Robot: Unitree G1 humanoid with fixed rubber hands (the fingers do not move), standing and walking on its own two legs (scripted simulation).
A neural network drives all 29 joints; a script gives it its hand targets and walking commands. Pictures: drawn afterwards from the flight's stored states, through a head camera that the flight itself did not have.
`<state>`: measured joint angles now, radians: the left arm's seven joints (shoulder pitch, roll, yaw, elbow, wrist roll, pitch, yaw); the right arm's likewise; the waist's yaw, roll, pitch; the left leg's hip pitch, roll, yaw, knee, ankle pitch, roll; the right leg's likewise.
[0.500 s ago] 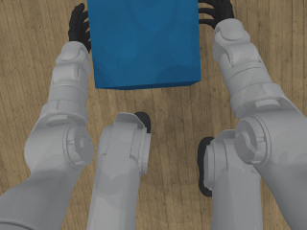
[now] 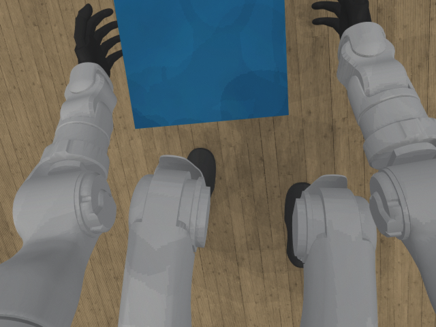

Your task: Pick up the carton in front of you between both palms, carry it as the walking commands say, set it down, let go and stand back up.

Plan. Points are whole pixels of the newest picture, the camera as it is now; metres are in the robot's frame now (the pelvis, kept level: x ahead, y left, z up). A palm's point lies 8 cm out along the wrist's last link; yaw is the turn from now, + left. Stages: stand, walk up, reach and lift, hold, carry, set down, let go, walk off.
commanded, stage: set down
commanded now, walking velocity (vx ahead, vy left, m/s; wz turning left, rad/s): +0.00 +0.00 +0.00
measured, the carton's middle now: (213, 57) +0.47 +0.12 -0.26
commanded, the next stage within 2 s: let go in 1.08 s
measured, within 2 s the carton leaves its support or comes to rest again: neither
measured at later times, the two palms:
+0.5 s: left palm (3, 32) +0.45 +0.31 -0.04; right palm out of the picture +0.55 -0.06 -0.04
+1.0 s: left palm out of the picture +0.45 +0.31 +0.11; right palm out of the picture +0.55 -0.07 +0.10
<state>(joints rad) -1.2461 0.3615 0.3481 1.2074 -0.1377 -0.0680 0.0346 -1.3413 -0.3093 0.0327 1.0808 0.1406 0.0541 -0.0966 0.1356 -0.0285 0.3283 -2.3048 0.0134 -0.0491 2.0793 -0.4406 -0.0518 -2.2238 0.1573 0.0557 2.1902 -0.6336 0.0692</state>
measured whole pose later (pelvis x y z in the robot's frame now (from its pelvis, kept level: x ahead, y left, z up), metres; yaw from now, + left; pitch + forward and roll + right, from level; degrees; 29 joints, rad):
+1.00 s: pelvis +0.04 +0.01 +0.21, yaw +2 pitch +46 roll -2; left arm -0.84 0.23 0.38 0.72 -0.03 0.11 -0.03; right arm -0.96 -0.18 -0.17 0.77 -0.03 0.17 -0.09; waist 0.12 -0.05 -0.12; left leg -1.81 -0.01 -0.05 1.35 -0.35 -0.03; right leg -1.71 0.07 0.06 1.42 -0.52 0.04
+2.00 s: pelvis +0.15 -0.01 +0.40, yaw +4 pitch +3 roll +1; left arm 0.23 0.21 0.05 0.43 0.00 0.04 -0.07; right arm 0.21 -0.20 -0.05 0.46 -0.01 0.03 0.04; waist 0.01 -0.02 0.05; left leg -0.25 0.00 -0.06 0.39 -0.19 -0.04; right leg -0.16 0.02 0.07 0.43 -0.32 -0.02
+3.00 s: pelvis +0.15 +0.03 +0.39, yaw +2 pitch -1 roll +0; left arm 0.21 0.36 0.02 0.79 0.03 0.01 0.03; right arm 0.14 -0.33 -0.02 0.86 -0.03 0.00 -0.03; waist 0.00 -0.05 0.03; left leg -0.21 -0.02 -0.01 0.49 -0.26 0.02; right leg -0.09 0.00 0.10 0.43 -0.33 0.03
